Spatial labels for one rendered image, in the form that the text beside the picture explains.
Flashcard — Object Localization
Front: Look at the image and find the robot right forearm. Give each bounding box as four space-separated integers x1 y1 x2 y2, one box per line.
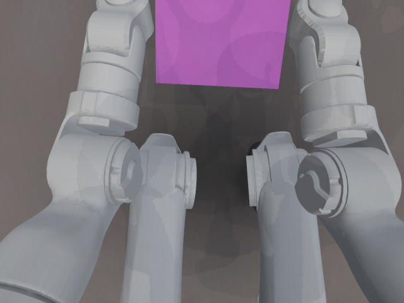
285 0 401 177

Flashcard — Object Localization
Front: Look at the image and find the right robot upper arm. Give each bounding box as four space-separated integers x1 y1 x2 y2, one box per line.
295 147 404 303

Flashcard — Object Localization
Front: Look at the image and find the robot right shin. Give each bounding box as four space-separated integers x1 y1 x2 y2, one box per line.
256 131 308 166

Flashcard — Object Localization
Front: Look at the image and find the robot left forearm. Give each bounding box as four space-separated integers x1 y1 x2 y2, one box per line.
47 0 154 184

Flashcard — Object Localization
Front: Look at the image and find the robot right thigh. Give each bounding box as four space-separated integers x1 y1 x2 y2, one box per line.
246 143 326 303

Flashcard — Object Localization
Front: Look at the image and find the carton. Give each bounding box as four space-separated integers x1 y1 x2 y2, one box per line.
155 0 290 89

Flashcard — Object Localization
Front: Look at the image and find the left robot upper arm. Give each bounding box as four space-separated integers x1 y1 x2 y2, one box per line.
0 133 143 303

